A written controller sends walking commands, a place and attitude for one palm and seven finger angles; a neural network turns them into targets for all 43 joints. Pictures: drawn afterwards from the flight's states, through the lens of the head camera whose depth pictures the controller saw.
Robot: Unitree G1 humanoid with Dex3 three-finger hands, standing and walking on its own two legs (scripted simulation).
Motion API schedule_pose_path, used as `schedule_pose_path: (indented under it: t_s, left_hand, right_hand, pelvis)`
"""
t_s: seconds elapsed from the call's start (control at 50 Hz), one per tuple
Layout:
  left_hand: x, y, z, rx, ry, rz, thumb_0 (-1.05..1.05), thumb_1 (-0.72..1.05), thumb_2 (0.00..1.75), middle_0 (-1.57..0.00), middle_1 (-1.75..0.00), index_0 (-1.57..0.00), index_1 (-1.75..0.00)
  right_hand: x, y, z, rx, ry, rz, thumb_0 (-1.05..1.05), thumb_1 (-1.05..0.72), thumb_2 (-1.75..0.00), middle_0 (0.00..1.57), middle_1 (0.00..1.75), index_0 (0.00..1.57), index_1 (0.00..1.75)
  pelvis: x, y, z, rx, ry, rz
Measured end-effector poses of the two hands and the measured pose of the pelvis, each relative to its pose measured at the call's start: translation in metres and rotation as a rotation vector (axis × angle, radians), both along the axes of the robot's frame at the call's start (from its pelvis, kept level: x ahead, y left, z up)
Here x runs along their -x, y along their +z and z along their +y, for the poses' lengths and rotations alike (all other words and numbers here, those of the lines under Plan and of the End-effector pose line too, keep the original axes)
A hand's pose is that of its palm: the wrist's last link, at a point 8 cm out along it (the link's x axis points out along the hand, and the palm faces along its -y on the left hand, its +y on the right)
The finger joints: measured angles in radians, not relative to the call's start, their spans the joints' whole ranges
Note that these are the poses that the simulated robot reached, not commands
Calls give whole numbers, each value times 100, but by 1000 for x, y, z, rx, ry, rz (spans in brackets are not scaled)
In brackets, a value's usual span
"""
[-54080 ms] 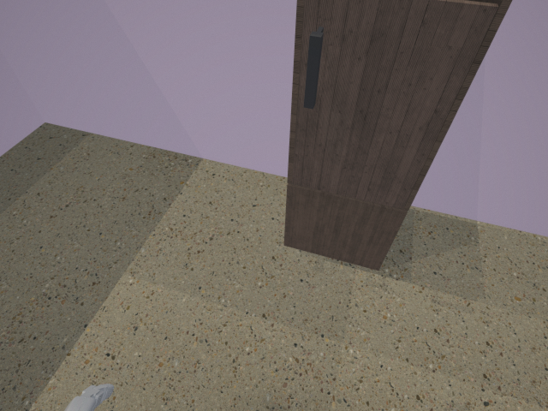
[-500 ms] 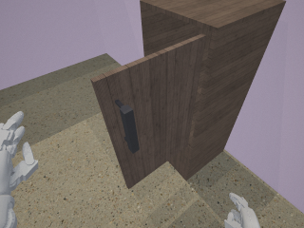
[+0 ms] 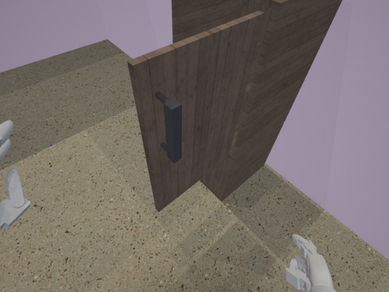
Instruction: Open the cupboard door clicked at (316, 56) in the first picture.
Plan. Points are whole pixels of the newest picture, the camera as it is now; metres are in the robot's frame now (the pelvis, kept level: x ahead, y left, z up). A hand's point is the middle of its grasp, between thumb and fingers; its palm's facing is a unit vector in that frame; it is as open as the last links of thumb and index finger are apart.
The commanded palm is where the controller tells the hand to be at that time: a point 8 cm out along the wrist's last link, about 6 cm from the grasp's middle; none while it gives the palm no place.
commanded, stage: step back with the hand held close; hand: left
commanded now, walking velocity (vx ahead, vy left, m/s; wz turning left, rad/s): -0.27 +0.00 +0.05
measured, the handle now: (167, 129) +0.43 +0.10 +0.09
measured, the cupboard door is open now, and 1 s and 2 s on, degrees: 91 91 91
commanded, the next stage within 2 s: stop stepping back and stand still in 0.58 s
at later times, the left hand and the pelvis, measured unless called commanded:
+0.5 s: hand out of the picture +0.07 +0.29 +0.17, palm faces +0.47 -0.76 -0.45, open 7.4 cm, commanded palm +0.00 +0.31 +0.18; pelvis -0.13 +0.01 +0.00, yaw +2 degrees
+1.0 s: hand out of the picture -0.04 +0.24 +0.16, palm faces +0.43 -0.79 -0.43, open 7.4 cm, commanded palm -0.11 +0.27 +0.18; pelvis -0.26 -0.02 -0.01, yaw -2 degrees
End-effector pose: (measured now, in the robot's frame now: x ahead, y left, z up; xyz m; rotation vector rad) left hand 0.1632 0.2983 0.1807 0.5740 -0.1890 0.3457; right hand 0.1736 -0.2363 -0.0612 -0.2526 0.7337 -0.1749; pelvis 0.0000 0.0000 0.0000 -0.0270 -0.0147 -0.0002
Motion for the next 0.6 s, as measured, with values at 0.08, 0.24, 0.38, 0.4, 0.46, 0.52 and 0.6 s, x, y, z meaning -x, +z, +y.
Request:
schedule_pose_path:
  t_s: [0.08,0.24,0.38,0.4,0.46,0.52,0.6]
  left_hand:
    - [28,3,7,-39,29,-39,2,89,90,-21,-30,-22,-30]
    - [87,-1,7,1,110,-61,2,89,90,-21,-30,-22,-30]
    - [109,-7,18,37,71,-111,2,88,90,-21,-30,-22,-30]
    - [111,-6,21,28,69,-117,2,88,90,-21,-30,-22,-30]
    - [122,0,27,3,72,-114,2,88,90,-21,-30,-22,-30]
    - [138,7,22,1,56,-115,2,89,90,-21,-30,-22,-30]
    - [162,9,4,25,10,-109,2,89,90,-20,-30,-21,-30]
  right_hand:
    - [20,-6,9,-14,27,-25,1,-91,-90,20,30,21,30]
    - [62,-27,18,-48,86,26,1,-91,-90,20,30,21,30]
    - [101,-23,18,21,60,49,2,-91,-90,20,30,21,30]
    - [106,-21,20,24,62,42,2,-91,-90,20,30,21,30]
    - [121,-12,24,13,67,9,2,-91,-90,20,30,21,30]
    - [138,-6,26,-10,68,-15,2,-91,-90,20,30,21,30]
    - [160,-4,22,-26,69,-35,1,-91,-90,20,30,21,30]
  pelvis:
    - [20,-6,3,5,19,-9]
    - [60,-9,-1,15,54,-6]
    - [91,-11,10,11,58,-10]
    - [98,-10,10,10,52,-13]
    - [117,-5,9,33,47,-4]
    - [133,-1,7,47,23,16]
    - [157,0,1,47,-2,49]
